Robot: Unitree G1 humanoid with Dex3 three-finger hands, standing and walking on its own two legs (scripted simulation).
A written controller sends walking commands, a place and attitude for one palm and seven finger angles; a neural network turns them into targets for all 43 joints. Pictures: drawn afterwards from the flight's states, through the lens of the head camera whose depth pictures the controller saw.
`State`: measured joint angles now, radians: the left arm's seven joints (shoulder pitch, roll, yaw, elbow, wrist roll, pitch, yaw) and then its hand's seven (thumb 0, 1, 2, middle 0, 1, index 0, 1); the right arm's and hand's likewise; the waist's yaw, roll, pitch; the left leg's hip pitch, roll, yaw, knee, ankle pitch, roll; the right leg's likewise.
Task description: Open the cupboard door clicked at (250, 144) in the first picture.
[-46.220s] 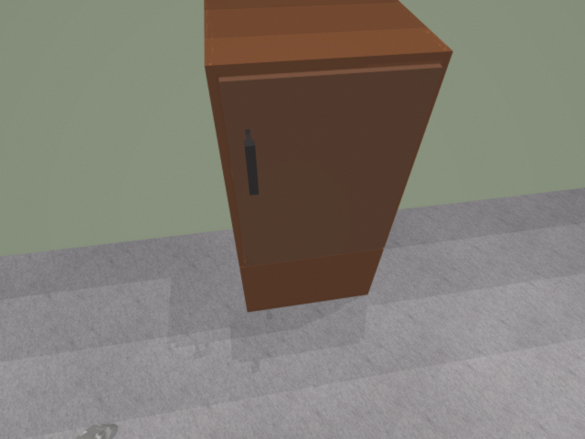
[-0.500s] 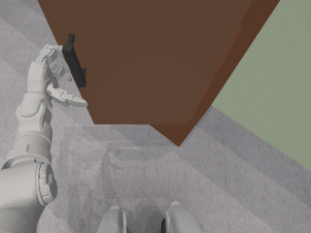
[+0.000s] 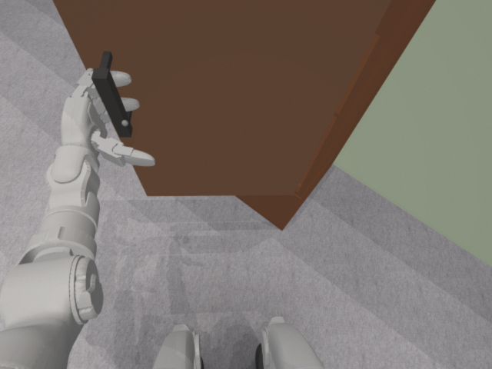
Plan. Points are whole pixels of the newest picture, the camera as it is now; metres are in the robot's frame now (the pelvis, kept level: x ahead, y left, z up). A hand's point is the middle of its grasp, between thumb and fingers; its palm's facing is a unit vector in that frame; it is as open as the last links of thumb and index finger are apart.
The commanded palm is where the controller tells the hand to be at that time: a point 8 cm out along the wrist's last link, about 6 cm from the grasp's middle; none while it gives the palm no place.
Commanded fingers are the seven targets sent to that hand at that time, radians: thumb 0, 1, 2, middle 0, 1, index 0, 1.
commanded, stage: slide the fingers in behind the handle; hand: left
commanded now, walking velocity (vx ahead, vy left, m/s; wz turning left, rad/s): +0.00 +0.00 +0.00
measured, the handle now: (116, 97) +0.54 +0.18 +0.07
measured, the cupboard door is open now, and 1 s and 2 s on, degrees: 41 41 66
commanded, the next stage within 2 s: close the thumb around the handle in 0.32 s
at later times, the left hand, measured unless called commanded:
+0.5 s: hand (124, 123) +0.49 +0.16 +0.07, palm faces -0.05 -1.00 +0.00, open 13.9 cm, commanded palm +0.46 +0.21 +0.07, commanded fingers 0.00 -0.22 0.42 -0.32 -1.23 -0.32 -1.23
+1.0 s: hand (126, 124) +0.48 +0.16 +0.07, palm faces -0.04 -1.00 -0.01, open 6.2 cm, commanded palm +0.46 +0.21 +0.07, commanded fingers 0.00 0.90 0.90 -0.40 -1.35 -0.40 -1.35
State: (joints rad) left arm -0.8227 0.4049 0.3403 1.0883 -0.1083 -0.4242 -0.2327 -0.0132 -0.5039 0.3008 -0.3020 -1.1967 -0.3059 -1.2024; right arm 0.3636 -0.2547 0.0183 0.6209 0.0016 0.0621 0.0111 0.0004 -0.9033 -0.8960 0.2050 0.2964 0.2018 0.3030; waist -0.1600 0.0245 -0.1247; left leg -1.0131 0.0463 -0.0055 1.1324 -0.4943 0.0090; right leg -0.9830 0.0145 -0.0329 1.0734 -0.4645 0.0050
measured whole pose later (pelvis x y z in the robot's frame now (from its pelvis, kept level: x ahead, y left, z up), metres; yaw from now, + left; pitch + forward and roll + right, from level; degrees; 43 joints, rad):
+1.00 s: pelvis +0.00 -0.01 +0.00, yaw +0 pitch +21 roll -2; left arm -0.80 0.39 0.32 1.07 -0.12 -0.44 -0.23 0.00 0.63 0.79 -0.38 -1.32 -0.37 -1.32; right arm 0.36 -0.26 0.01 0.62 0.01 0.07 0.01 0.00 -0.90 -0.90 0.20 0.30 0.20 0.30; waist -0.14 0.03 -0.13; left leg -0.99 0.05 -0.01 1.12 -0.49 0.00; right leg -0.97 0.01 -0.03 1.07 -0.47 0.00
